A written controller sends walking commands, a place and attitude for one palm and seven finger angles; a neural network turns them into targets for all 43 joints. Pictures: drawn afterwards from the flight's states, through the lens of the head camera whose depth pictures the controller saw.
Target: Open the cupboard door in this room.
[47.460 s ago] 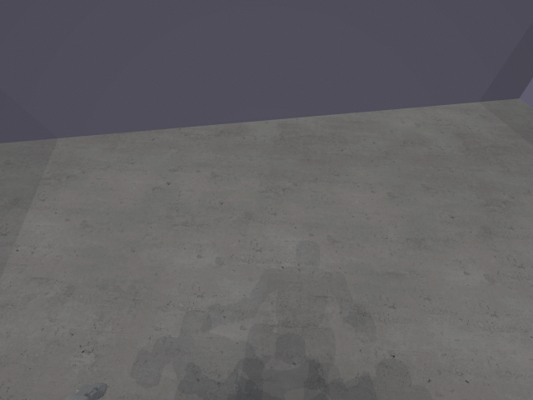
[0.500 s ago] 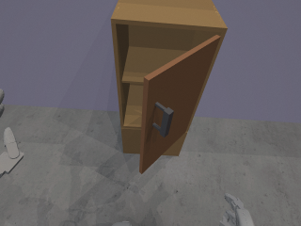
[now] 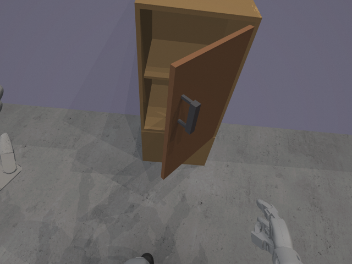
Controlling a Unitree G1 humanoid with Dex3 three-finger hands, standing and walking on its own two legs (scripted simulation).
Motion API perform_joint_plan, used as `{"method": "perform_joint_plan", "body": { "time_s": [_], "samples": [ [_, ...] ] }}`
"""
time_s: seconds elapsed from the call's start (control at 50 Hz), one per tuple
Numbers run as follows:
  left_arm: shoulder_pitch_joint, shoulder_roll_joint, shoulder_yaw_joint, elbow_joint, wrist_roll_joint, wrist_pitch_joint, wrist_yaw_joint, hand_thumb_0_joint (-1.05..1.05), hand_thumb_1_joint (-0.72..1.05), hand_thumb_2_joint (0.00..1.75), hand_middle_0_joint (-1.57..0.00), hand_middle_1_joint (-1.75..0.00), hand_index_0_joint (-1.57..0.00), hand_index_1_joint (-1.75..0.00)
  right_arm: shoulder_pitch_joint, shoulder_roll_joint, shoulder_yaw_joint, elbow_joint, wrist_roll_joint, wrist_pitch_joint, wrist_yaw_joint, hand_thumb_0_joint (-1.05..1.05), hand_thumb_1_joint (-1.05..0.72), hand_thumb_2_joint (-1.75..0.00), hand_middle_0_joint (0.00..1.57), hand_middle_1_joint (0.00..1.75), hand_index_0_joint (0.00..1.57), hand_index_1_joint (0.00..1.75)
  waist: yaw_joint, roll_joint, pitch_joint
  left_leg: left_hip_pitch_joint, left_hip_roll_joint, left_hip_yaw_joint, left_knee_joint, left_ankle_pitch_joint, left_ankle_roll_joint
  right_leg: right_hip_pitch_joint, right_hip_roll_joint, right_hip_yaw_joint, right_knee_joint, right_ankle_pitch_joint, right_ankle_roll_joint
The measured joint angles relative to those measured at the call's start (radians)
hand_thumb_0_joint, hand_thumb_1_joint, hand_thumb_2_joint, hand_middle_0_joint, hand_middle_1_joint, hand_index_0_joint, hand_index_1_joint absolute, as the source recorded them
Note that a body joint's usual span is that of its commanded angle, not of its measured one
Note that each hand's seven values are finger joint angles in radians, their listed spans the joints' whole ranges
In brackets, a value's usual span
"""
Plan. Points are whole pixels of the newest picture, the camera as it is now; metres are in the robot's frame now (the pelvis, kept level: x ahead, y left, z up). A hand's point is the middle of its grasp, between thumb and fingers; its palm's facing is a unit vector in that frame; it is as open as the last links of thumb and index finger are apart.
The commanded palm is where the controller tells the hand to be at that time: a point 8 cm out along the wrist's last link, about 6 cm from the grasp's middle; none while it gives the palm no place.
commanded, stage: stop stepping back and stand still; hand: left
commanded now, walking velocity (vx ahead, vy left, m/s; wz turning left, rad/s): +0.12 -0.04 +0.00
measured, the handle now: (187, 114) +0.53 +0.01 +0.01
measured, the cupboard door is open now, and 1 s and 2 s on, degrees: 48 48 48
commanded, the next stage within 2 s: let the arm hang, fingers relaxed in 0.78 s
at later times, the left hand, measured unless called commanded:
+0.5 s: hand out of the picture +0.12 +0.26 +0.17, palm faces +0.48 -0.79 -0.39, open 7.4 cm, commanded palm +0.05 +0.29 +0.18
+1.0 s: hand out of the picture +0.10 +0.26 +0.00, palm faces +0.23 -0.87 -0.43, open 7.4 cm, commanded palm none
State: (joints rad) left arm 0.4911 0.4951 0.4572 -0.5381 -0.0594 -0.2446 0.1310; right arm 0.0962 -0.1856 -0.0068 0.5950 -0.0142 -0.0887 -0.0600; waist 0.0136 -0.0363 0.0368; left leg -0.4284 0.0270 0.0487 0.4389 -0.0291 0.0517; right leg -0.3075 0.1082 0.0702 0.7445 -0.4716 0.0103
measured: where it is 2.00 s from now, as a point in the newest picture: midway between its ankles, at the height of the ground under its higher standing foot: outside the picture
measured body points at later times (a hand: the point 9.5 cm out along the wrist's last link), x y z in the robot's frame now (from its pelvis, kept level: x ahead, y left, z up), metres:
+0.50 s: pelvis -0.09 -0.01 +0.00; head -0.10 +0.00 +0.45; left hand +0.09 +0.30 +0.19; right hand +0.02 -0.27 -0.10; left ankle -0.14 +0.11 -0.73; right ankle -0.12 -0.10 -0.73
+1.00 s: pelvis -0.10 +0.00 -0.01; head -0.10 -0.02 +0.44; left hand +0.09 +0.31 +0.02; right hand +0.06 -0.25 -0.12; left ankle -0.07 +0.12 -0.73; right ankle -0.12 -0.10 -0.72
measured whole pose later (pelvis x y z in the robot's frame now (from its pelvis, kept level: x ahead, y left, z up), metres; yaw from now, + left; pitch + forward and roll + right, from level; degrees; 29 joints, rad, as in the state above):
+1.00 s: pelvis -0.10 +0.00 -0.01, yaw +1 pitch +1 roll +1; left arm 0.31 0.31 0.19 0.17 0.02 -0.02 0.05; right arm 0.16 -0.28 -0.01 0.76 -0.04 -0.05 0.00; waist 0.00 0.03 -0.04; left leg -0.38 -0.04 0.02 0.62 -0.26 0.03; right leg -0.35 -0.01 0.00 0.76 -0.48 -0.01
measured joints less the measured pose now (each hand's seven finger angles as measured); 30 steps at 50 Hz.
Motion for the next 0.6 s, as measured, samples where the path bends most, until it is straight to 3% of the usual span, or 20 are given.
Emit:
{"method": "perform_joint_plan", "body": {
  "time_s": [0.04,0.08,0.16,0.18,0.22,0.26,0.3,0.34,0.42,0.44,0.5,0.56,0.6],
  "samples": [
    [0.003,-0.005,0.006,0.005,-0.007,0.01,0.002,0.01,0.88,0.89,-0.21,-0.31,-0.21,-0.31,-0.008,0.001,-0.002,-0.013,-0.002,-0.016,0.007,0.01,-0.91,-0.9,0.2,0.3,0.2,0.3,-0.005,0.018,-0.001,0.002,0.016,0.004,-0.038,0.038,0.0,-0.022,0.004,-0.02,0.091,-0.025,-0.002],
    [0.032,-0.015,0.003,-0.006,-0.013,0.025,0.007,0.01,0.88,0.89,-0.21,-0.31,-0.21,-0.31,0.001,0.005,0.001,-0.026,0.003,-0.025,0.015,0.01,-0.91,-0.9,0.2,0.3,0.21,0.3,-0.008,0.029,-0.014,0.0,0.03,0.013,-0.069,0.068,-0.004,-0.004,-0.008,-0.049,0.084,-0.031,-0.006],
    [0.09,-0.027,-0.014,-0.027,-0.017,0.063,0.014,0.01,0.89,0.89,-0.21,-0.31,-0.21,-0.31,0.048,0.021,0.011,-0.045,0.007,-0.024,0.017,0.01,-0.91,-0.9,0.2,0.3,0.21,0.3,-0.025,0.008,-0.048,-0.049,0.017,0.025,-0.064,0.001,-0.036,0.12,-0.039,-0.111,-0.142,-0.056,-0.031],
    [0.097,-0.024,-0.013,-0.035,-0.014,0.069,0.016,0.01,0.89,0.89,-0.21,-0.31,-0.21,-0.31,0.056,0.023,0.014,-0.048,0.008,-0.022,0.016,0.01,-0.91,-0.9,0.2,0.3,0.21,0.3,-0.023,-0.01,-0.05,-0.083,0.007,0.035,-0.022,-0.076,-0.053,0.138,-0.051,-0.108,-0.216,-0.048,-0.051],
    [0.095,-0.047,-0.039,-0.044,-0.004,0.08,0.015,0.01,0.88,0.89,-0.21,-0.31,-0.21,-0.31,0.07,0.012,0.015,-0.014,0.002,-0.01,0.012,0.01,-0.91,-0.9,0.2,0.3,0.21,0.3,-0.006,-0.007,-0.04,-0.157,-0.006,-0.008,0.216,-0.225,-0.082,0.109,-0.051,-0.114,-0.208,0.084,-0.081],
    [0.104,-0.06,-0.056,-0.051,0.006,0.086,0.01,0.01,0.88,0.89,-0.21,-0.31,-0.21,-0.31,0.117,0.008,0.018,0.04,-0.002,0.009,0.01,0.01,-0.91,-0.9,0.2,0.3,0.21,0.3,0.012,-0.029,-0.079,-0.197,-0.036,-0.032,0.482,-0.262,-0.095,0.094,-0.065,-0.108,-0.214,0.124,-0.087],
    [0.106,-0.071,-0.054,-0.04,0.012,0.076,0.018,0.01,0.88,0.89,-0.21,-0.31,-0.21,-0.31,0.173,0.005,0.025,0.079,-0.001,0.019,0.001,0.01,-0.91,-0.9,0.2,0.3,0.21,0.3,0.023,-0.048,-0.124,-0.156,-0.038,-0.024,0.569,-0.252,-0.091,0.1,-0.075,-0.098,-0.256,0.148,-0.08],
    [0.086,-0.082,-0.046,-0.005,0.021,0.058,0.034,0.01,0.88,0.89,-0.21,-0.31,-0.21,-0.31,0.219,-0.005,0.025,0.097,0.001,0.012,-0.013,0.01,-0.91,-0.9,0.2,0.3,0.21,0.3,0.019,-0.046,-0.155,-0.061,-0.023,-0.016,0.49,-0.277,-0.073,0.101,-0.077,-0.098,-0.285,0.168,-0.074],
    [-0.012,-0.107,-0.054,0.076,0.033,0.044,0.056,0.01,0.88,0.89,-0.21,-0.31,-0.21,-0.31,0.257,-0.047,0.005,0.113,0.006,-0.023,-0.036,0.01,-0.91,-0.9,0.2,0.3,0.21,0.3,-0.006,0.008,-0.153,0.176,0.011,-0.013,0.136,-0.325,-0.03,0.074,-0.07,-0.133,-0.243,0.151,-0.064],
    [-0.028,-0.111,-0.054,0.088,0.032,0.043,0.059,0.01,0.88,0.89,-0.21,-0.31,-0.21,-0.31,0.251,-0.055,-0.001,0.115,0.007,-0.028,-0.037,0.01,-0.91,-0.9,0.2,0.3,0.21,0.3,-0.016,0.02,-0.144,0.212,0.013,-0.016,0.075,-0.337,-0.033,0.057,-0.071,-0.141,-0.21,0.137,-0.059],
    [-0.015,-0.103,-0.035,0.114,0.026,0.047,0.063,0.01,0.88,0.89,-0.21,-0.31,-0.21,-0.31,0.211,-0.037,-0.004,0.105,0.011,-0.03,-0.027,0.01,-0.91,-0.9,0.2,0.3,0.2,0.3,-0.038,-0.011,-0.097,0.228,-0.015,0.016,0.085,-0.327,-0.051,0.028,-0.101,-0.107,-0.119,0.128,-0.033],
    [0.041,-0.074,-0.023,0.093,0.028,0.058,0.046,0.01,0.89,0.89,-0.2,-0.31,-0.2,-0.31,0.195,-0.007,0.006,0.075,0.003,-0.049,-0.01,0.01,-0.91,-0.9,0.2,0.3,0.2,0.29,-0.062,-0.02,-0.075,0.238,-0.012,0.031,0.102,-0.327,-0.058,0.024,-0.104,-0.117,-0.113,0.113,-0.017],
    [0.061,-0.063,-0.028,0.066,0.033,0.051,0.035,0.02,0.89,0.89,-0.2,-0.31,-0.21,-0.31,0.189,0.006,0.015,0.065,0.002,-0.058,-0.002,0.01,-0.91,-0.9,0.2,0.3,0.2,0.29,-0.07,-0.007,-0.059,0.235,0.004,0.023,0.126,-0.339,-0.066,0.041,-0.088,-0.134,-0.138,0.13,-0.046]
  ]
}}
